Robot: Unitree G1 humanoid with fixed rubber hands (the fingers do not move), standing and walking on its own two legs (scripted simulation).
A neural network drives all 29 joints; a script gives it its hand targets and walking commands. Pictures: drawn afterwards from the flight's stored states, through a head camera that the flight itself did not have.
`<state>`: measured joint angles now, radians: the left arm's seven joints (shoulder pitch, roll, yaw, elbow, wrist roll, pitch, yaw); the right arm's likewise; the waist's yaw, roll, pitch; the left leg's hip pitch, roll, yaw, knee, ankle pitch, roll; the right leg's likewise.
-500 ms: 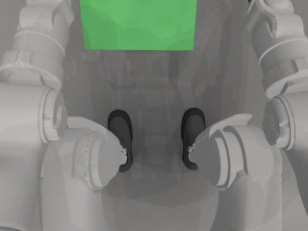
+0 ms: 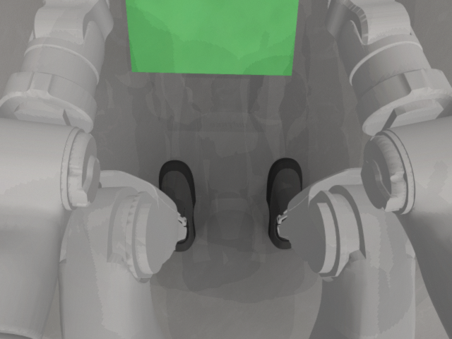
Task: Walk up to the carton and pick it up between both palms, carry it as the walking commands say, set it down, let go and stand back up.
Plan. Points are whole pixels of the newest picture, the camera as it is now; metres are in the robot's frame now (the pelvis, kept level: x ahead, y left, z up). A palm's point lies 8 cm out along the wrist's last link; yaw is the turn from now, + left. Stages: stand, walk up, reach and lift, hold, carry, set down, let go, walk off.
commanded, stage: reach and lift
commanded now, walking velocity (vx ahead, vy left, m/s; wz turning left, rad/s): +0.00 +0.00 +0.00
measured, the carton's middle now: out of the picture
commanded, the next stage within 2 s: none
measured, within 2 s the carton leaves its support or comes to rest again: leaves its support in 0.74 s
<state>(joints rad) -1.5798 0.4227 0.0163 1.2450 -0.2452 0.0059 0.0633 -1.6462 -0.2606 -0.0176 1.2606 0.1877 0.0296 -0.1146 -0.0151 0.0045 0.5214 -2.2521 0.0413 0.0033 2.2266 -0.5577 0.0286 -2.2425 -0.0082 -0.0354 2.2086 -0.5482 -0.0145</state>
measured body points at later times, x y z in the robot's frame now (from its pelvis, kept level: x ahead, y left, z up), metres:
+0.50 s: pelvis +0.00 +0.00 -0.01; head +0.38 +0.01 +0.21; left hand +0.57 +0.18 -0.21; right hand +0.57 -0.12 -0.20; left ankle +0.12 +0.12 -0.33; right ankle +0.12 -0.11 -0.33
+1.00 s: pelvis -0.01 +0.00 +0.00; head +0.35 +0.02 +0.25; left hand +0.56 +0.18 -0.16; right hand +0.57 -0.12 -0.15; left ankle +0.12 +0.12 -0.33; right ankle +0.12 -0.12 -0.33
